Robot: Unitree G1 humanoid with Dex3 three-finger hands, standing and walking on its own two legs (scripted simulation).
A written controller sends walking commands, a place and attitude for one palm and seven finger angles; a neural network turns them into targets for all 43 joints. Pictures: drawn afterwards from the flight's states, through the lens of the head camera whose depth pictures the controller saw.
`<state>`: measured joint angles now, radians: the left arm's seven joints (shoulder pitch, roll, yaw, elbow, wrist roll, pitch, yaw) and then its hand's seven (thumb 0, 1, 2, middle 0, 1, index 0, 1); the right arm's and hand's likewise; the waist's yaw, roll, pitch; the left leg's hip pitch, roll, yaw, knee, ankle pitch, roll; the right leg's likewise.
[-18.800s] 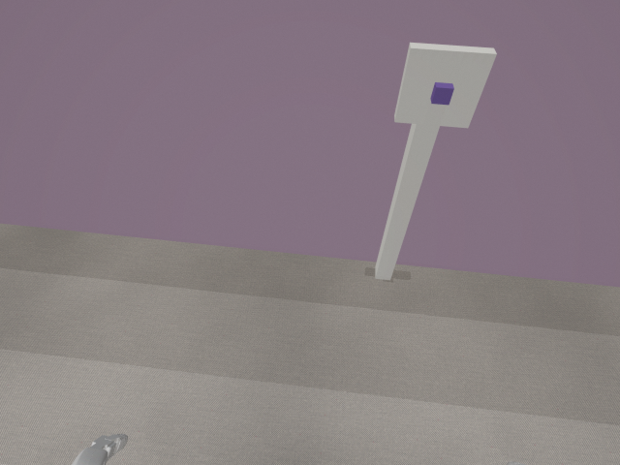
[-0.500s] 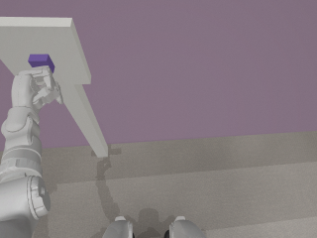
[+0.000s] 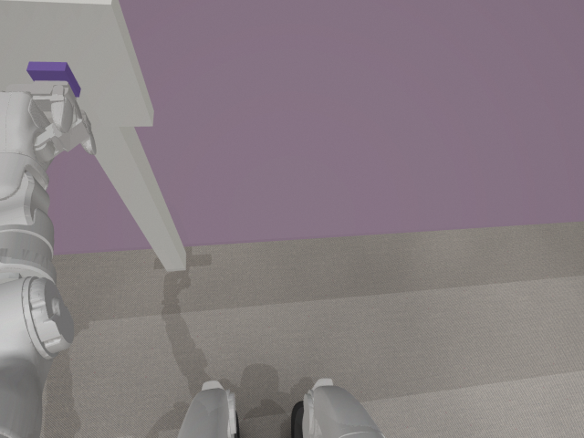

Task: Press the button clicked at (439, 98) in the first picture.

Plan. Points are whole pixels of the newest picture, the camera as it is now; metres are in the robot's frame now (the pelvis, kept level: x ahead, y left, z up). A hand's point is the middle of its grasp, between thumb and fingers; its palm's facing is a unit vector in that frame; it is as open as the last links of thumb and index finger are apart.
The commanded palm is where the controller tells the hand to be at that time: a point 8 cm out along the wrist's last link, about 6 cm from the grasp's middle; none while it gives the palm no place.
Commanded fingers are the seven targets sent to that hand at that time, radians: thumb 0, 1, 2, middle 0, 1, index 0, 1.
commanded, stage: hold the button down briefly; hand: left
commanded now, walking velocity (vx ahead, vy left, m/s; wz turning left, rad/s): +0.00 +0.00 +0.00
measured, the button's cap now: (56, 75) +0.55 +0.26 +0.11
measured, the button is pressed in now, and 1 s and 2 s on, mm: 9 0 0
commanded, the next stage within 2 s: pull the fist back off the button in 0.22 s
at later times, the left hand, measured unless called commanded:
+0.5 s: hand (81, 126) +0.50 +0.23 +0.08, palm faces +0.04 -1.00 -0.02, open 3.6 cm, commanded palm +0.49 +0.27 +0.08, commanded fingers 0.00 0.90 0.90 -1.30 -1.50 -1.30 -1.50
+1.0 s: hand (57, 159) +0.45 +0.25 +0.08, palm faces +0.07 -1.00 +0.00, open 3.2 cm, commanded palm +0.42 +0.29 +0.08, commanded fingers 0.00 0.90 0.90 -1.30 -1.50 -1.30 -1.50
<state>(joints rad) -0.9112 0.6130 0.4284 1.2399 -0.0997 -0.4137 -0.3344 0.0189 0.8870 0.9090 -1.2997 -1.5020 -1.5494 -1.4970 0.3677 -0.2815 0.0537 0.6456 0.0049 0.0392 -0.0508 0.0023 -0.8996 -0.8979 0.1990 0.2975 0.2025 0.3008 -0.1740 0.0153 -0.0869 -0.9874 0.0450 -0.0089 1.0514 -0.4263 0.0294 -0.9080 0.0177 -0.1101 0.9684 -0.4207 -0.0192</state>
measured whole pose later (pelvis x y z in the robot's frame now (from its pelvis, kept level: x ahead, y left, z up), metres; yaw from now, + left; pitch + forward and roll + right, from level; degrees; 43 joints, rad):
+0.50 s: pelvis -0.02 +0.00 -0.01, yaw -1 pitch +22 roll -5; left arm -1.00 0.67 0.43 1.27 -0.08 -0.37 -0.32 0.02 0.88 0.91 -1.30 -1.50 -1.55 -1.50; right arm 0.39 -0.29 0.08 0.64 0.00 -0.01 -0.05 0.00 -0.90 -0.90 0.20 0.30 0.20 0.30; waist -0.20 0.02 -0.09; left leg -1.08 0.05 -0.02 1.10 -0.41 0.03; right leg -1.00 0.02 -0.12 1.01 -0.40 -0.02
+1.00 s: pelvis +0.02 +0.01 +0.02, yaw -1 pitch +18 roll -4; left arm -0.54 0.47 0.42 0.88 -0.21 -0.36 -0.32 0.02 0.91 0.90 -1.30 -1.50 -1.32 -1.50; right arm 0.36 -0.27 0.02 0.58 0.03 0.06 -0.02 0.00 -0.90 -0.90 0.20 0.30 0.20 0.30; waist -0.10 0.02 -0.12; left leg -0.84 0.04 0.04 0.98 -0.45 0.05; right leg -0.77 0.02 -0.06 0.89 -0.42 0.00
